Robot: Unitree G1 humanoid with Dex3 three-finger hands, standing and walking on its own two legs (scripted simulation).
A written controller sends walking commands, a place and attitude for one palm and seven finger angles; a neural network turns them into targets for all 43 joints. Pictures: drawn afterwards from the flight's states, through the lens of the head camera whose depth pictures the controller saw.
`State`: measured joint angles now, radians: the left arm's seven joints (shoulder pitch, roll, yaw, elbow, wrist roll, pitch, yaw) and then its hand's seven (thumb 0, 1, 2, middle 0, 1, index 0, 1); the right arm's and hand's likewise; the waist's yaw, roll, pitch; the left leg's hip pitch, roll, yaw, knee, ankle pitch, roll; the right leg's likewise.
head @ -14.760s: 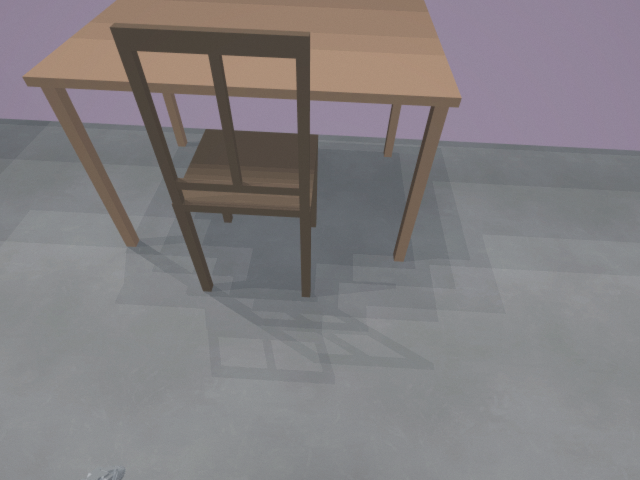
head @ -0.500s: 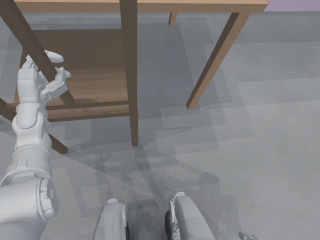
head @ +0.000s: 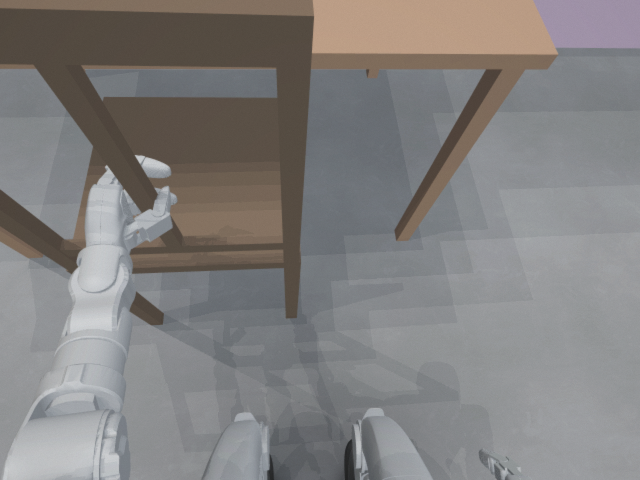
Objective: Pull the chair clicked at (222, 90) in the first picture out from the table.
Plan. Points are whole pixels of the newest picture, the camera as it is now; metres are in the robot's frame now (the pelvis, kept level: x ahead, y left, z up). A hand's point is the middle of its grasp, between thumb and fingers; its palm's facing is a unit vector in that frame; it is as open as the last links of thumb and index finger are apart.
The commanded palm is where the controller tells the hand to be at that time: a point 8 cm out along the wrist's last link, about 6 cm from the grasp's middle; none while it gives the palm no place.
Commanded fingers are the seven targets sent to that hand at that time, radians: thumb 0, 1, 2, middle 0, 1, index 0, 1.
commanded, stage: step backward, pulling the chair out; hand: left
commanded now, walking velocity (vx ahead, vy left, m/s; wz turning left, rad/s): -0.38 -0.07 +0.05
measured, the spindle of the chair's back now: (134, 180) +0.46 +0.22 +0.03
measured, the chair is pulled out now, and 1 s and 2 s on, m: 0.03 0.17 0.26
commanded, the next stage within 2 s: none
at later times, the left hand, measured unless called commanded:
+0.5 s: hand (188, 233) +0.40 +0.16 +0.00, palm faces +0.11 -0.98 -0.15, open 5.3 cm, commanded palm +0.39 +0.20 +0.01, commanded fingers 0.00 0.90 0.90 -0.50 -1.45 -0.50 -1.45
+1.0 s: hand (210, 316) +0.30 +0.12 +0.00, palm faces +0.08 -0.98 -0.16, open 5.4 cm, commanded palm +0.31 +0.17 +0.01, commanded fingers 0.00 0.90 0.90 -0.50 -1.45 -0.50 -1.45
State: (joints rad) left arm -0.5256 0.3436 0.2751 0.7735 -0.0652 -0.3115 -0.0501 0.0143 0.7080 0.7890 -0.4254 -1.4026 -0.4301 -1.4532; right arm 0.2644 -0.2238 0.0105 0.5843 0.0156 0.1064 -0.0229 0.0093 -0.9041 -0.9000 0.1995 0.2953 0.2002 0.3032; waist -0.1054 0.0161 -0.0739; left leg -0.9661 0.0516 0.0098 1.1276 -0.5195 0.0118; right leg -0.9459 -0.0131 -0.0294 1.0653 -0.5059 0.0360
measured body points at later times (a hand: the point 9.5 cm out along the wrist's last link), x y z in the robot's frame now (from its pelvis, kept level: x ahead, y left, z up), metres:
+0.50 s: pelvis +0.00 -0.01 +0.07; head +0.12 -0.01 +0.50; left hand +0.39 +0.21 +0.02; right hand +0.02 -0.28 -0.06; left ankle -0.01 +0.10 -0.65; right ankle +0.00 -0.15 -0.65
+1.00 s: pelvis -0.07 -0.02 +0.07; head +0.01 -0.03 +0.51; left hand +0.29 +0.17 +0.02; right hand +0.01 -0.29 -0.07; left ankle -0.01 +0.10 -0.66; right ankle -0.01 -0.14 -0.65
